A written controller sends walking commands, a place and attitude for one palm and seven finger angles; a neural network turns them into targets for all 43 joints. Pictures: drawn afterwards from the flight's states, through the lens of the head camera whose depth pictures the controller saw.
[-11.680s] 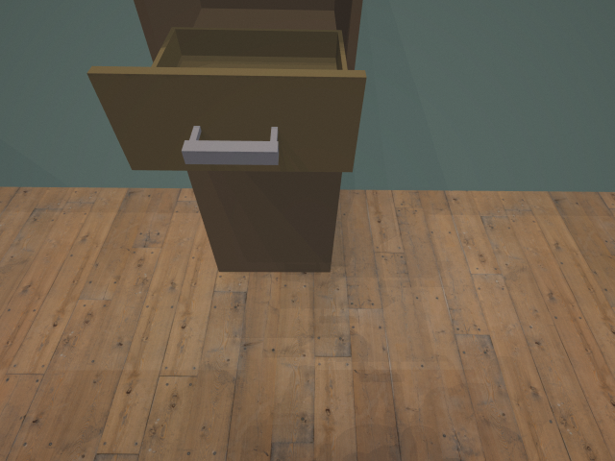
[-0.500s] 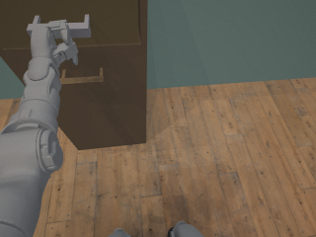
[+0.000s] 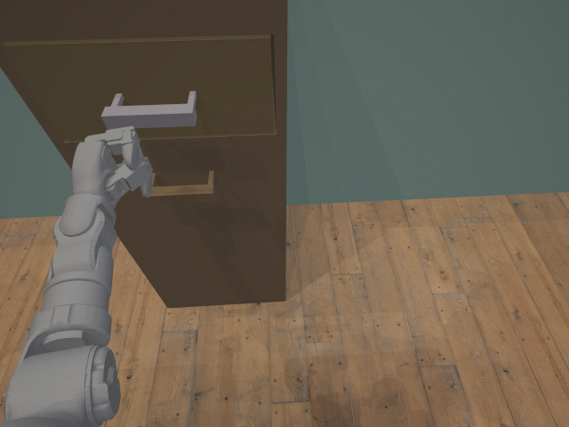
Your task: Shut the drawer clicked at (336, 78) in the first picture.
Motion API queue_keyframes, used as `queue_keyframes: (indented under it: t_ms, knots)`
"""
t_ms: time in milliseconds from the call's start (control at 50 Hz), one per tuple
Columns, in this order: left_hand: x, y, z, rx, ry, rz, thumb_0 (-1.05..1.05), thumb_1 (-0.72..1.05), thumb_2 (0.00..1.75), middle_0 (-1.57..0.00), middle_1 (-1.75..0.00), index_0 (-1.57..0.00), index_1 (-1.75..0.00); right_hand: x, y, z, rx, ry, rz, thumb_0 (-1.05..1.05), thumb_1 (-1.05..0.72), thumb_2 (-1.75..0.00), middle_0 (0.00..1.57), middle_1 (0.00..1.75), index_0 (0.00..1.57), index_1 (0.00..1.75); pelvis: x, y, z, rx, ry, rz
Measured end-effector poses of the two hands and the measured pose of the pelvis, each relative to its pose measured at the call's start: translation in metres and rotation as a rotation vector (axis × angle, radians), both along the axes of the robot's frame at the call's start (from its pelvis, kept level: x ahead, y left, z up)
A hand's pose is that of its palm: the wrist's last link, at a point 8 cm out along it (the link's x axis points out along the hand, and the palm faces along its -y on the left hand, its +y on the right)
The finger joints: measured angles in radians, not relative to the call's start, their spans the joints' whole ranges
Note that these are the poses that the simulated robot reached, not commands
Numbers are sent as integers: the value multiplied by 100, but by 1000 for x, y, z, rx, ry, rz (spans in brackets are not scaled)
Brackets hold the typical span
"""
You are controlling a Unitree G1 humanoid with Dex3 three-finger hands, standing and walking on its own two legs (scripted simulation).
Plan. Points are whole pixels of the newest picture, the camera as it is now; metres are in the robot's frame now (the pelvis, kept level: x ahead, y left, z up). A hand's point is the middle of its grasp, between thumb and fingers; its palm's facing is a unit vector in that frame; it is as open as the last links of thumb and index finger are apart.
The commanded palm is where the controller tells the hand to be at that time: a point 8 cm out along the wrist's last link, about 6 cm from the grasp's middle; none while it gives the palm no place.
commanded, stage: draw the hand back to the body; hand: left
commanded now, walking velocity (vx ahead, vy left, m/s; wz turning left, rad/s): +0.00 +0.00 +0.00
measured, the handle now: (153, 107) +0.58 +0.20 +0.13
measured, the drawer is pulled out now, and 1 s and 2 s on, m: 0.00 0.00 0.00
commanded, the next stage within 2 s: step back with the hand held close in 1.12 s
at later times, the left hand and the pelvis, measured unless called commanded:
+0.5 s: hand (67, 271) +0.27 +0.22 +0.15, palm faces +0.30 -0.93 -0.20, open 3.2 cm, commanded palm +0.22 +0.26 +0.17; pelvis -0.03 +0.00 +0.02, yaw +2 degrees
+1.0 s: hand out of the picture +0.15 +0.25 +0.18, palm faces +0.43 -0.81 -0.39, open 3.2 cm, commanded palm +0.10 +0.29 +0.19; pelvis -0.02 +0.01 +0.02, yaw +2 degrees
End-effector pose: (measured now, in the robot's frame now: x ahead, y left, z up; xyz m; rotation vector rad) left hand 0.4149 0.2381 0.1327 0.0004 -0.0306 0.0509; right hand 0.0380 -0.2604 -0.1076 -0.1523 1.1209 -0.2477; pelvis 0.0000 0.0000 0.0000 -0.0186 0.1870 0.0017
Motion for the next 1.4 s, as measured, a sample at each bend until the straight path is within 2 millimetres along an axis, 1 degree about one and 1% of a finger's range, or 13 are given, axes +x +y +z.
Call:
queue_keyframes:
  t_ms: [220, 300, 360, 440, 540, 680, 780, 880, 1020, 1100, 1220, 1300, 1400]
  knots:
    - [-83, 16, 17, 16, -24, 10, 1, 90, 90, -140, -160, -140, -160, 103, 19, 29, -1, -319, 151, 1, -91, -90, 20, 30, 20, 30, -9, 0, 5, 7, -109, 39]
    - [-111, 16, 27, 90, -46, 39, 1, 90, 90, -140, -160, -140, -160, 128, 32, 44, 8, -420, 199, 1, -91, -90, 20, 30, 20, 30, -15, 1, 7, 13, -146, 41]
    - [-134, 16, 31, 158, -77, 111, 1, 90, 90, -140, -160, -140, -160, 137, 42, 52, 15, -456, 221, 1, -91, -90, 20, 30, 20, 30, -20, 1, 11, 18, -172, 36]
    - [-162, 22, 28, 196, -82, 195, 1, 90, 90, -140, -160, -140, -160, 137, 51, 56, 21, -451, 245, 1, -91, -90, 20, 30, 20, 30, -24, 0, 15, 20, -200, 36]
    - [-192, 31, 33, 244, -97, 264, 1, 89, 90, -140, -160, -140, -160, 126, 56, 51, 27, -418, 260, 1, -91, -90, 20, 30, 20, 30, -26, 1, 18, 19, -229, 35]
    - [-228, 37, 46, 311, -131, 299, 1, 89, 90, -141, -160, -141, -160, 106, 53, 40, 34, -362, 244, 2, -91, -90, 20, 30, 20, 30, -26, 3, 20, 19, -252, 29]
    - [-253, 41, 49, 353, -128, 315, 1, 89, 90, -141, -160, -141, -160, 99, 48, 37, 25, -352, 225, 2, -91, -90, 20, 30, 20, 30, -25, 4, 20, 18, -256, 24]
    - [-281, 45, 53, 400, -121, 340, 1, 89, 90, -141, -160, -141, -160, 101, 43, 41, 9, -377, 218, 2, -91, -90, 20, 30, 20, 30, -23, 5, 20, 14, -260, 22]
    - [-315, 53, 60, 454, -111, 389, 1, 89, 90, -141, -160, -141, -160, 116, 47, 50, -5, -443, 238, 2, -91, -90, 20, 30, 20, 30, -23, 6, 19, 11, -265, 29]
    - [-319, 56, 58, 439, -114, 422, 1, 89, 90, -141, -160, -141, -160, 123, 54, 54, -7, -465, 267, 2, -91, -90, 20, 30, 20, 30, -26, 7, 19, 11, -270, 38]
    - [-313, 55, 58, 416, -131, 421, 1, 89, 90, -141, -160, -141, -160, 128, 64, 57, 6, -486, 288, 2, -91, -90, 20, 30, 20, 30, -27, 8, 19, 12, -272, 38]
    - [-308, 57, 63, 439, -151, 398, 1, 89, 90, -141, -160, -141, -160, 126, 68, 57, 18, -477, 285, 2, -91, -90, 20, 30, 20, 30, -26, 9, 19, 7, -259, 32]
    - [-299, 61, 66, 498, -142, 346, 1, 89, 90, -141, -160, -141, -160, 115, 60, 54, 5, -420, 234, 2, -91, -90, 20, 30, 21, 30, -29, 14, 20, 1, -213, 16]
